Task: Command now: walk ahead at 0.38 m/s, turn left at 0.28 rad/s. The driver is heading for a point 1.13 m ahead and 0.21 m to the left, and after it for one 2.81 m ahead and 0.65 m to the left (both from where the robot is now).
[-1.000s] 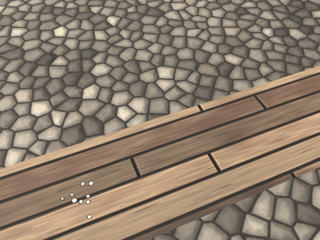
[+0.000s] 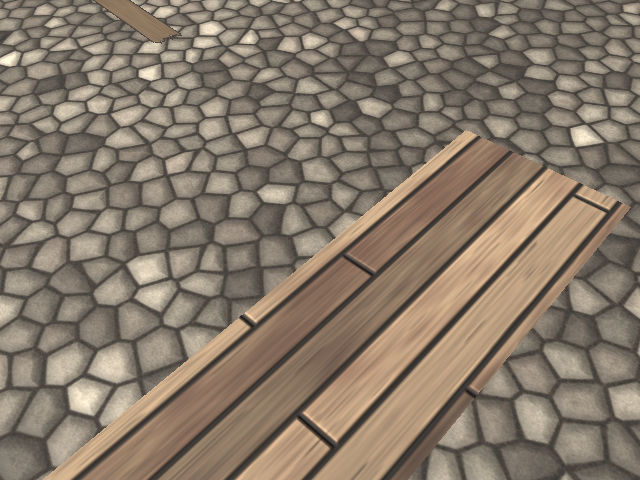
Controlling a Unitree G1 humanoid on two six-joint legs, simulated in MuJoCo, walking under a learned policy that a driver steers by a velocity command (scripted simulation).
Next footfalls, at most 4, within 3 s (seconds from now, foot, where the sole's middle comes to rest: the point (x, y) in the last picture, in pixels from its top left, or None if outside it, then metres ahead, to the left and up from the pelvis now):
0.22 left None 0.19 0.18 -0.79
0.72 right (307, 469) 0.56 0.10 -0.79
1.18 left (194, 384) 0.76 0.37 -0.79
1.70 right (317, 294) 1.03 0.09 -0.79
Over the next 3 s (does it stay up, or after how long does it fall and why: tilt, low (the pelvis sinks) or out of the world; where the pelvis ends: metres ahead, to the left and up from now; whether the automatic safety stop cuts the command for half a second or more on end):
stays up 1.11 0.14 -0.01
